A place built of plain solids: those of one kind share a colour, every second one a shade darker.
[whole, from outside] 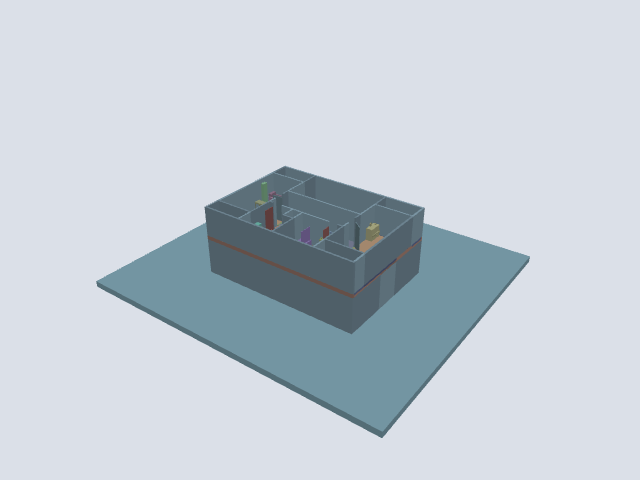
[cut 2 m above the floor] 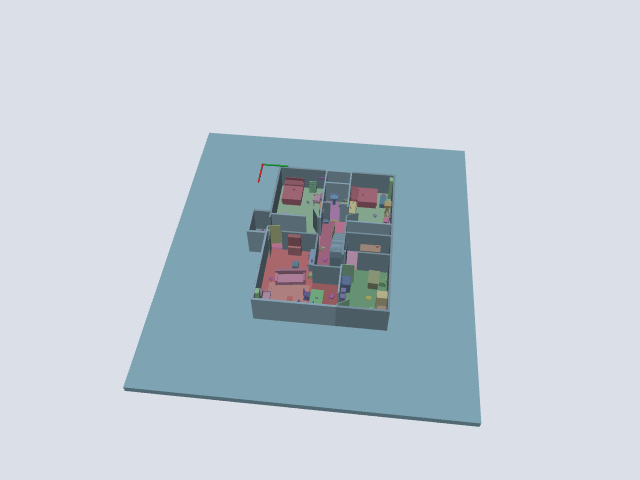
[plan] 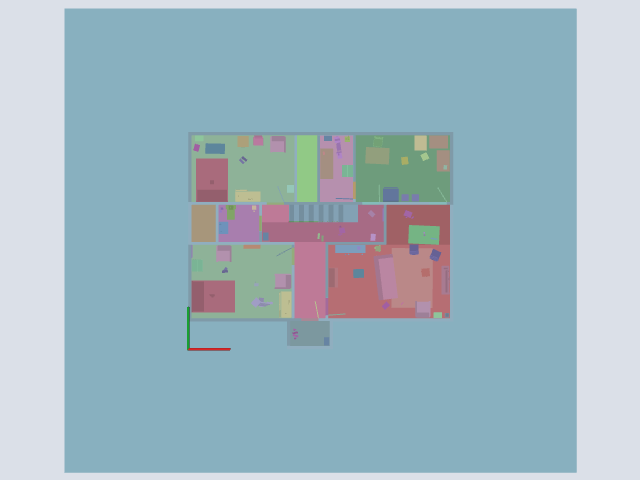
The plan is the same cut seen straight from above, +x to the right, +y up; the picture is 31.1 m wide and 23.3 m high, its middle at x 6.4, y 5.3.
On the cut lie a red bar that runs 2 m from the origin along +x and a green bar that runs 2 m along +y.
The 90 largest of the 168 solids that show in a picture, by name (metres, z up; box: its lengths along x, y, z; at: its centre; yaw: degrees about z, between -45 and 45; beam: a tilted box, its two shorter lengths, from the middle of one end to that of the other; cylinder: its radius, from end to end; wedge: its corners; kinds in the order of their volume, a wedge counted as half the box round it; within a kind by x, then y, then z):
{
 "under_1": {"box": [24.87, 22.54, 0.5], "at": [6.43, 5.27, -0.54]},
 "wall_1": {"box": [0.16, 1.4, 2.37], "at": [0.08, 2.2, 4.08]},
 "wall_2": {"box": [0.16, 3.57, 2.89], "at": [0.08, 3.29, 1.15]},
 "wall_3": {"box": [0.16, 6.09, 2.37], "at": [0.08, 6.08, 4.08]},
 "wall_4": {"box": [0.16, 1.81, 2.89], "at": [0.08, 6.11, 1.15]},
 "wall_5": {"box": [0.16, 3.24, 2.89], "at": [0.08, 8.76, 1.15]},
 "wall_6": {"box": [0.16, 1.13, 2.37], "at": [0.08, 9.81, 4.08]},
 "wall_7": {"box": [0.13, 1.81, 2.89], "at": [1.41, 6.11, 1.15]},
 "wall_8": {"box": [3.25, 0.13, 2.37], "at": [1.62, 2.96, 4.08]},
 "wall_9": {"box": [3.25, 0.13, 2.37], "at": [1.62, 9.19, 4.08]},
 "wall_10": {"box": [3.82, 0.13, 2.89], "at": [1.91, 7.08, 1.15]},
 "wall_11": {"box": [4.96, 0.031, 2.89], "at": [2.48, 1.35, 1.15]},
 "wall_12": {"box": [5.16, 0.13, 2.89], "at": [2.58, 5.13, 1.15]},
 "wall_13": {"box": [5.49, 0.13, 2.89], "at": [2.74, 1.44, 1.15]},
 "wall_14": {"box": [0.13, 1.4, 2.37], "at": [3.19, 2.2, 4.08]},
 "wall_15": {"box": [0.13, 1.8, 2.37], "at": [3.19, 3.93, 4.08]},
 "wall_16": {"box": [0.13, 1.98, 2.37], "at": [3.19, 8.13, 4.08]},
 "wall_17": {"box": [0.13, 1.13, 2.37], "at": [3.19, 9.81, 4.08]},
 "wall_18": {"box": [0.16, 1.18, 2.89], "at": [4.88, 0.75, 1.15]},
 "wall_19": {"box": [0.13, 2.58, 2.89], "at": [5.09, 2.79, 1.15]},
 "wall_20": {"box": [0.13, 3.24, 2.89], "at": [5.22, 8.76, 1.15]},
 "wall_21": {"box": [2.23, 0.16, 2.89], "at": [5.91, 0.08, 1.15]},
 "wall_22": {"box": [0.13, 3.24, 2.89], "at": [6.33, 8.76, 1.15]},
 "wall_23": {"box": [4.2, 0.13, 2.37], "at": [6.42, 7.08, 4.08]},
 "wall_24": {"box": [12.87, 0.16, 2.37], "at": [6.43, 1.42, 4.08]},
 "wall_25": {"box": [12.87, 0.16, 5.56], "at": [6.43, 10.46, 2.48]},
 "wall_26": {"box": [6.64, 0.13, 2.37], "at": [6.44, 4.89, 4.08]},
 "wall_27": {"box": [3.79, 0.13, 2.89], "at": [6.55, 7.08, 1.15]},
 "wall_28": {"box": [0.13, 2.17, 2.37], "at": [6.64, 9.29, 4.08]},
 "wall_29": {"box": [0.13, 2.58, 2.89], "at": [6.73, 3.78, 1.15]},
 "wall_30": {"box": [0.16, 1.18, 2.89], "at": [6.95, 0.75, 1.15]},
 "wall_31": {"box": [0.13, 2.25, 2.89], "at": [8.07, 9.26, 1.15]},
 "wall_32": {"box": [2.96, 0.13, 2.89], "at": [8.15, 5.13, 1.15]},
 "wall_33": {"box": [0.13, 1.81, 2.89], "at": [9.56, 6.11, 1.15]},
 "wall_34": {"box": [6.54, 0.13, 2.89], "at": [9.6, 1.44, 1.15]},
 "wall_35": {"box": [0.13, 1.4, 2.37], "at": [9.69, 2.2, 4.08]},
 "wall_36": {"box": [0.13, 1.8, 2.37], "at": [9.69, 3.93, 4.08]},
 "wall_37": {"box": [0.13, 1.98, 2.37], "at": [9.69, 8.13, 4.08]},
 "wall_38": {"box": [0.13, 1.13, 2.37], "at": [9.69, 9.81, 4.08]},
 "wall_39": {"box": [6.0, 0.031, 2.89], "at": [9.87, 1.35, 1.15]},
 "wall_40": {"box": [2.43, 0.13, 2.89], "at": [10.5, 7.08, 1.15]},
 "wall_41": {"box": [3.24, 0.13, 2.37], "at": [11.25, 2.96, 4.08]},
 "wall_42": {"box": [3.24, 0.13, 2.37], "at": [11.25, 9.19, 4.08]},
 "wall_43": {"box": [0.16, 1.4, 2.37], "at": [12.79, 2.2, 4.08]},
 "wall_44": {"box": [0.16, 5.51, 2.89], "at": [12.79, 4.25, 1.15]},
 "wall_45": {"box": [0.16, 6.09, 2.37], "at": [12.79, 6.08, 4.08]},
 "wall_46": {"box": [0.16, 3.24, 2.89], "at": [12.79, 8.76, 1.15]},
 "wall_47": {"box": [0.16, 1.13, 2.37], "at": [12.79, 9.81, 4.08]},
 "stair_1": {"box": [3.35, 0.85, 0.49], "at": [6.57, 6.59, -0.05]},
 "stair_2": {"box": [3.11, 0.85, 0.69], "at": [6.69, 6.59, 0.04]},
 "stair_3": {"box": [2.87, 0.85, 0.88], "at": [6.81, 6.59, 0.14]},
 "stair_4": {"box": [2.63, 0.85, 1.07], "at": [6.93, 6.59, 0.24]},
 "stair_5": {"box": [2.39, 0.85, 1.26], "at": [7.05, 6.59, 0.33]},
 "stair_6": {"box": [2.15, 0.85, 1.46], "at": [7.17, 6.59, 0.43]},
 "stair_7": {"box": [1.91, 0.85, 1.65], "at": [7.29, 6.59, 0.53]},
 "stair_8": {"box": [1.67, 0.85, 1.84], "at": [7.41, 6.59, 0.62]},
 "stair_9": {"box": [1.43, 0.85, 2.04], "at": [7.53, 6.59, 0.72]},
 "stair_10": {"box": [1.2, 0.85, 2.23], "at": [7.65, 6.59, 0.81]},
 "stair_11": {"box": [0.96, 0.85, 2.42], "at": [7.77, 6.59, 0.91]},
 "stair_12": {"box": [0.72, 0.85, 2.61], "at": [7.89, 6.59, 1.01]},
 "stair_13": {"box": [0.24, 0.85, 3.0], "at": [8.13, 6.59, 1.2]},
 "floor_bedroom_1": {"box": [4.87, 3.57, 0.5], "at": [2.59, 3.29, -0.25]},
 "floor_bedroom_2": {"box": [5.0, 3.24, 0.5], "at": [2.66, 8.76, -0.25]},
 "floor_lounge_1": {"box": [5.91, 3.57, 0.5], "at": [9.75, 3.29, -0.25]},
 "floor_lounge_2": {"box": [3.08, 1.94, 0.5], "at": [11.17, 6.04, -0.25]},
 "floor_kitchen_1": {"box": [4.57, 3.24, 0.5], "at": [10.42, 8.76, -0.25]},
 "floor_hall_1": {"box": [1.32, 0.85, 0.5], "at": [4.24, 6.58, -0.25]},
 "floor_hall_2": {"box": [1.51, 3.7, 0.5], "at": [5.91, 3.35, -0.25]},
 "floor_hall_3": {"box": [5.92, 0.96, 0.5], "at": [6.54, 5.68, -0.25]},
 "floor_hall_4": {"box": [1.25, 0.85, 0.5], "at": [8.87, 6.58, -0.25]},
 "double_bed_1": {"box": [1.45, 2.01, 0.6], "at": [1.16, 8.2, 0.3]},
 "double_bed_2": {"box": [1.55, 2.11, 0.4], "at": [1.16, 8.2, 0.5]},
 "double_bed_3": {"box": [2.11, 1.55, 0.4], "at": [1.22, 2.56, 0.5]},
 "upper_floor_bedroom_1": {"box": [2.96, 6.09, 0.16], "at": [1.64, 6.08, 2.81]},
 "floor_utility_1": {"box": [1.61, 3.24, 0.5], "at": [7.2, 8.76, -0.25]},
 "chest_drawers_1": {"box": [0.5, 1.04, 0.95], "at": [2.86, 3.67, 3.37]},
 "chest_drawers_2": {"box": [1.24, 0.5, 1.03], "at": [2.9, 7.4, 0.52]},
 "chest_drawers_3": {"box": [0.5, 1.28, 1.04], "at": [4.77, 2.16, 0.52]},
 "floor_wc_1": {"box": [1.98, 1.81, 0.5], "at": [2.46, 6.11, -0.25]},
 "floor_wardrobe_1": {"box": [0.98, 3.24, 0.5], "at": [5.78, 8.76, -0.25]},
 "floor_porch_1": {"box": [1.91, 1.21, 0.5], "at": [5.91, 0.77, -0.25]},
 "floor_store_1": {"box": [1.18, 1.81, 0.5], "at": [0.75, 6.11, -0.25]},
 "fridge_flat_1": {"box": [0.6, 0.73, 1.66], "at": [11.29, 10.0, 0.83]},
 "sofa_1": {"box": [0.93, 2.16, 0.34], "at": [9.59, 3.5, 0.28], "yaw": 7.0},
 "wall_band_1": {"box": [12.87, 0.16, 0.31], "at": [6.43, 10.46, 2.74]},
 "kitchen_table_1": {"box": [1.06, 0.71, 0.72], "at": [9.19, 9.39, 0.36], "yaw": -2.7},
 "rug_1": {"box": [2.0, 2.9, 0.08], "at": [10.87, 3.46, -0.03], "yaw": -0.3},
 "range_flat_1": {"box": [0.76, 0.65, 0.94], "at": [9.84, 7.47, 0.47]},
 "cube_shelf_1": {"box": [1.46, 0.39, 0.76], "at": [7.87, 4.87, 0.38]},
 "tall_cupboard_1": {"box": [0.47, 0.96, 0.89], "at": [7.04, 3.47, 0.44]}
}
